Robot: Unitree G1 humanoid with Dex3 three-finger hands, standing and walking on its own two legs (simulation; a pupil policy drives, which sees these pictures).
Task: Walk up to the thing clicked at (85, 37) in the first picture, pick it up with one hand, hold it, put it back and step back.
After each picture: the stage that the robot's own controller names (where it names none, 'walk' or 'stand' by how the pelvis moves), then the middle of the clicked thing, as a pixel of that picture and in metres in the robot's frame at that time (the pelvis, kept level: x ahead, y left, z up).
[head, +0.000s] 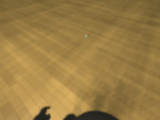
stand; (86, 35) +2.01 +0.21 -0.72
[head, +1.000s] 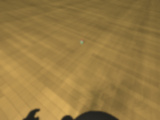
walk; (81, 41) +1.88 +0.24 -0.72
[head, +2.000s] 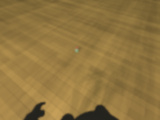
walk; (76, 49) +1.32 +0.26 -0.72
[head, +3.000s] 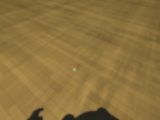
walk; (75, 68) +0.87 +0.25 -0.72
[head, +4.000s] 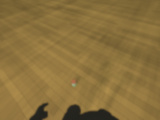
walk; (74, 83) +0.55 +0.26 -0.69
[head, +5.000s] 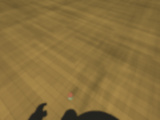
stand; (70, 96) +0.36 +0.21 -0.70
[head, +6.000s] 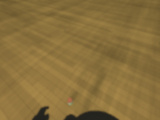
stand; (70, 101) +0.33 +0.23 -0.72
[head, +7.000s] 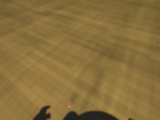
stand; (69, 104) +0.28 +0.23 -0.72
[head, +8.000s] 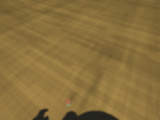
stand; (68, 102) +0.29 +0.23 -0.72
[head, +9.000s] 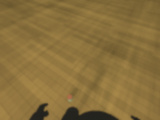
stand; (70, 97) +0.31 +0.22 -0.71
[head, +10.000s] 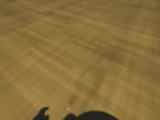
stand; (68, 106) +0.26 +0.23 -0.72
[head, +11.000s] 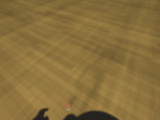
stand; (68, 106) +0.26 +0.23 -0.73
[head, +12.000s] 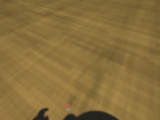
stand; (67, 107) +0.26 +0.23 -0.73
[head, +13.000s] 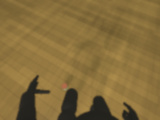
go down; (65, 86) +0.29 +0.24 -0.57
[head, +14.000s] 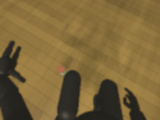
go down; (62, 70) +0.33 +0.28 -0.33
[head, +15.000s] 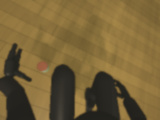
close in; (43, 67) +0.30 +0.31 -0.25
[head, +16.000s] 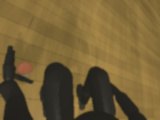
close; (25, 69) +0.28 +0.31 -0.21
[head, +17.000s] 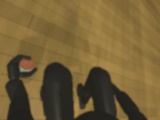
lift; (26, 67) +0.29 +0.31 -0.20
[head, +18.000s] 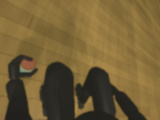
lift; (27, 67) +0.29 +0.31 -0.21
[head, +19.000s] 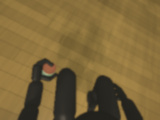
lift; (48, 71) +0.27 +0.28 -0.09
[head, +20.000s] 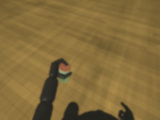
lift; (64, 72) +0.32 +0.18 +0.04
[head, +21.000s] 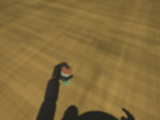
hold; (66, 75) +0.31 +0.17 +0.01
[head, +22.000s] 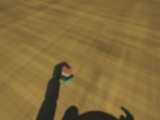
hold; (66, 75) +0.32 +0.17 +0.01
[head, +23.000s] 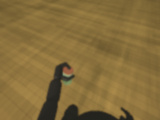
hold; (67, 75) +0.32 +0.17 +0.01
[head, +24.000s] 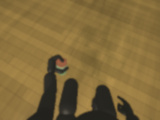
crouch; (61, 66) +0.35 +0.22 -0.08
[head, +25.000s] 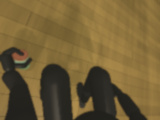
lower; (22, 60) +0.33 +0.33 -0.21
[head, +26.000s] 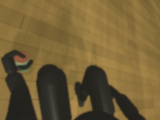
lower; (22, 62) +0.34 +0.31 -0.21
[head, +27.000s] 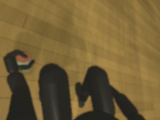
lower; (24, 61) +0.34 +0.32 -0.21
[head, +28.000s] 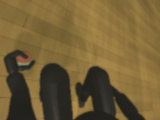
lower; (25, 62) +0.33 +0.32 -0.21
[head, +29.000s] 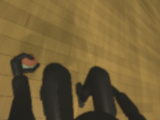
loosen; (29, 64) +0.31 +0.30 -0.21
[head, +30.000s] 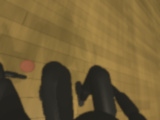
withdraw; (27, 66) +0.30 +0.30 -0.21
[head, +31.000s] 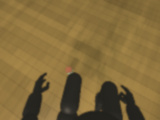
walk; (69, 70) +0.36 +0.24 -0.41
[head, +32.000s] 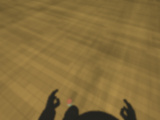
stand; (69, 102) +0.29 +0.20 -0.66
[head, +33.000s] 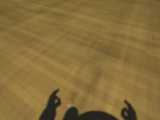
stand; (69, 103) +0.29 +0.21 -0.67
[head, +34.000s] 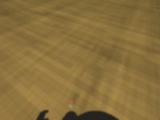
stand; (71, 103) +0.30 +0.19 -0.72
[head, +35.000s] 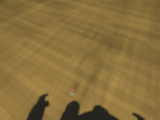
walk; (72, 91) +0.36 +0.19 -0.70
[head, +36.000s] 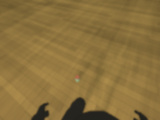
walk; (77, 78) +0.57 +0.23 -0.70
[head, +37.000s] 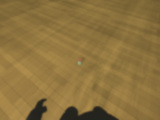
stand; (79, 61) +0.93 +0.18 -0.70
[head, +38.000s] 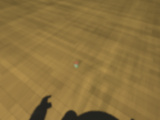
stand; (76, 64) +0.90 +0.24 -0.71
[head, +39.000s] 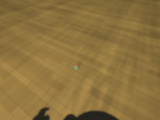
stand; (76, 66) +0.91 +0.26 -0.73
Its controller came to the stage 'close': yes
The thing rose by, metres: 0.71
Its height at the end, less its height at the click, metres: +0.00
